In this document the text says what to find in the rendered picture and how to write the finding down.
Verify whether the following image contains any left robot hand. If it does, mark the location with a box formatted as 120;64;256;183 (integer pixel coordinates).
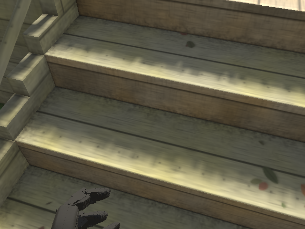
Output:
51;187;120;229

